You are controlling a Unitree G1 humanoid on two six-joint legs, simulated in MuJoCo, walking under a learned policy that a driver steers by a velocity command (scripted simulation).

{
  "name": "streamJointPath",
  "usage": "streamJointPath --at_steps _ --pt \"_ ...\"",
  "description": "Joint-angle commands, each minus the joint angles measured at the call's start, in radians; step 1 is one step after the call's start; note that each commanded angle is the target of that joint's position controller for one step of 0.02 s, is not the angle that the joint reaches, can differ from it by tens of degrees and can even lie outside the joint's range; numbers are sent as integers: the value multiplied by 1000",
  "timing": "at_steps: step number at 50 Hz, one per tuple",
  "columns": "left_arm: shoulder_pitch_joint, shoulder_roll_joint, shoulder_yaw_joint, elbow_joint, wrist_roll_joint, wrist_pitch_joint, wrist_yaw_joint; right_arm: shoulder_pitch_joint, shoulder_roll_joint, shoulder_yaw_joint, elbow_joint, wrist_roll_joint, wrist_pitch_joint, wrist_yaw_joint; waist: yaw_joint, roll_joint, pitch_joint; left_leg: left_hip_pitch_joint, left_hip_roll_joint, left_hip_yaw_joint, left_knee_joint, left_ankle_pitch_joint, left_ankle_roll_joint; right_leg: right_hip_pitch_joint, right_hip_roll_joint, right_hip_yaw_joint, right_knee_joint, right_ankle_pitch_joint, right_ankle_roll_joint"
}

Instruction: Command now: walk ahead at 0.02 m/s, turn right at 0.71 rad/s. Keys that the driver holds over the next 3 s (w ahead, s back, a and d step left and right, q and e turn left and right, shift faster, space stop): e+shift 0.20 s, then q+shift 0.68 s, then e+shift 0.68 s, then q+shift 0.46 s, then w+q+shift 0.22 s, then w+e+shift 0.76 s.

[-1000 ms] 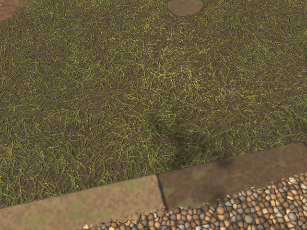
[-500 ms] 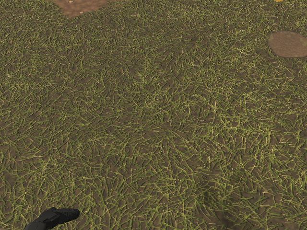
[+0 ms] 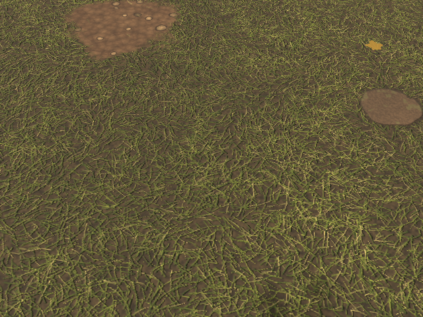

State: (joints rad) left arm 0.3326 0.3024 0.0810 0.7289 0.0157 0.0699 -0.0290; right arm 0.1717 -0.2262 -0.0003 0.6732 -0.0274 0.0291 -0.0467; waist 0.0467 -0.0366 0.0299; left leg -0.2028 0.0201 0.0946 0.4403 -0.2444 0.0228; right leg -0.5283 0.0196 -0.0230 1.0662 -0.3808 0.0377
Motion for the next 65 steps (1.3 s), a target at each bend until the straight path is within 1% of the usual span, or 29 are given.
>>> streamJointPath --at_steps 1,4,6,7,8,9,10,12,14,17,18,21,28,32,33,34,35,36,38,40,45,52,54,56,58,59,60,62,65 --pt "-62 27 2 -106 -7 -1 -22 -15 -142 -51 -66 -3 -20 -5 -51 185 -60 127 250 -82 -69 431 162 -5 -46 -9 -149 -21 3" --pt "-98 41 4 -145 -13 0 -28 29 -189 -76 -46 -5 -20 13 -79 228 -78 124 285 -56 -10 444 141 113 -17 -74 -317 -71 -28" --pt "-79 42 8 -152 -9 -8 -23 29 -206 -87 -39 10 -21 24 -55 205 -83 99 288 -17 84 423 102 194 4 -99 -467 1 -49" --pt "-38 48 11 -138 0 -19 -13 47 -203 -92 -28 16 -21 28 -25 140 -96 40 264 34 193 336 48 293 18 -75 -597 128 -64" --pt "20 142 35 -125 14 -35 1 81 -183 -90 -35 14 -20 34 -2 -59 -103 -153 192 96 430 56 -26 445 -115 173 -713 321 -104" --pt "61 327 77 -139 1 -44 4 5 -92 -59 -134 6 -9 33 -1 -329 -74 -489 -13 65 599 -447 -104 517 -389 616 -707 833 -283" --pt "155 291 84 -122 -12 -41 7 -79 -131 -60 -135 -9 2 25 83 -157 -138 -514 4 -106 741 -461 -91 568 -389 582 -689 865 -368" --pt "-13 169 38 -136 -7 -24 28 -26 -136 -61 -79 21 -2 26 -3 -70 -74 -477 44 -127 737 -247 -66 471 -287 354 -698 706 -310" --pt "-135 79 0 -153 -16 -22 41 46 -163 -69 -23 3 3 31 -54 -91 -93 -366 33 -87 706 -132 -63 419 -202 220 -706 770 -250" --pt "-147 17 -38 -128 -1 -43 44 103 -115 -50 30 20 26 52 -63 -42 -103 -221 24 -87 553 -85 -57 380 -193 121 -754 676 -216" --pt "-145 24 -40 -119 6 -49 47 97 -101 -44 35 23 31 57 -53 -53 -76 -191 17 -97 476 -75 -51 368 -194 103 -771 591 -205" --pt "-117 108 -18 -97 13 -44 56 62 -155 -63 21 15 37 65 -17 -95 -14 -212 -17 -95 424 -117 -28 380 -246 119 -769 457 -231" --pt "-145 104 -12 -82 11 -39 60 71 -130 -67 -11 24 28 80 -27 -53 -6 -205 -2 -43 356 -225 -10 425 -320 99 -697 569 -264" --pt "-179 118 0 -71 0 -42 58 118 -114 -70 -29 29 12 80 -69 -45 -55 -66 -31 -20 113 -87 29 410 -300 9 -556 575 -189" --pt "-166 116 2 -65 0 -46 58 147 -146 -79 -27 18 0 73 -88 27 -70 24 -5 -131 -16 50 60 335 -252 -45 -432 440 -122" --pt "-160 68 -8 -99 10 -42 55 190 -281 -111 -38 2 -16 63 -81 260 -85 163 232 -494 -95 384 132 107 -123 -139 -156 72 -40" --pt "-270 37 -23 -158 5 -27 60 268 -346 -137 -22 15 -13 65 -132 341 -69 178 346 -707 -92 725 314 -91 54 -27 9 -313 -12" --pt "-249 52 -25 -141 15 -24 60 275 -312 -135 -24 27 -8 62 -124 179 -80 212 319 -626 -83 662 336 -126 4 64 110 -272 -6" --pt "-235 70 -18 -116 1 -36 53 124 -246 -118 -50 30 15 49 -58 83 -11 133 189 -489 -102 452 255 -128 -38 88 64 -81 -1" --pt "-207 88 -14 -99 18 -34 46 75 -225 -112 -71 33 21 44 -47 107 -50 138 122 -441 -90 493 218 -92 -30 72 42 -7 19" --pt "-194 80 -21 -95 5 -20 42 120 -254 -123 -58 23 17 48 -70 116 -79 156 99 -472 -76 407 204 -90 -16 70 -89 25 38" --pt "-163 48 -39 -38 -8 -16 36 73 -140 -53 -35 -12 1 38 -85 158 -71 4 116 -385 -106 342 170 215 -36 27 -339 28 -19" --pt "-164 86 -29 -39 -15 -17 31 63 -201 -65 -19 -15 2 29 -80 167 -31 -3 137 -385 -72 346 173 238 -1 15 -389 0 -42" --pt "-127 90 -26 -34 -14 -30 26 45 -232 -74 -11 3 6 17 -47 136 -17 14 149 -369 0 408 158 273 17 7 -515 48 -68" --pt "-99 133 -19 -38 3 -54 26 47 -223 -75 -17 9 0 5 -38 25 -31 -27 74 -309 146 261 86 349 -74 208 -685 266 -114" --pt "-91 248 12 -45 -1 -62 24 36 -190 -69 -57 7 0 6 -64 -140 -21 -188 -104 -166 312 -21 22 399 -257 507 -717 536 -219" --pt "16 244 22 -11 -5 -60 12 -9 -184 -64 -73 2 5 -1 -6 -211 -27 -292 -165 -134 457 -379 -1 426 -369 686 -772 689 -340" --pt "-13 190 23 -6 -15 -55 14 -14 -168 -61 -54 1 2 9 -33 -70 -6 -340 -102 -202 612 -298 -17 414 -273 559 -755 517 -325" --pt "-93 155 26 -37 -17 -35 25 -30 -154 -57 -53 4 1 27 -49 -75 -47 -320 -83 -175 544 -172 -55 408 -132 432 -740 475 -239"
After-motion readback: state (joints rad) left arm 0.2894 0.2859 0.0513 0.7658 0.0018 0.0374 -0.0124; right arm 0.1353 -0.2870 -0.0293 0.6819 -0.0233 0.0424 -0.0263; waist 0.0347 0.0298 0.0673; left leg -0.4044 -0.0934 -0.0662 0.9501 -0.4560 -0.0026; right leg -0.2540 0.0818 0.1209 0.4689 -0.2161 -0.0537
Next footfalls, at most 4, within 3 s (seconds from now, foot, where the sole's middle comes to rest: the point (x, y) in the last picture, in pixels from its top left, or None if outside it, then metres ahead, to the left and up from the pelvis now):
0.16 right None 0.02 -0.12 -0.78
0.66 left None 0.03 0.06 -0.78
1.16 right None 0.09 -0.12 -0.78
1.56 left None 0.12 0.08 -0.78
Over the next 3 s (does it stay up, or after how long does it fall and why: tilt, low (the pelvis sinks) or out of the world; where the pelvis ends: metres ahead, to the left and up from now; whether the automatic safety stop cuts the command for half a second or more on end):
stays up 0.60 0.14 -0.04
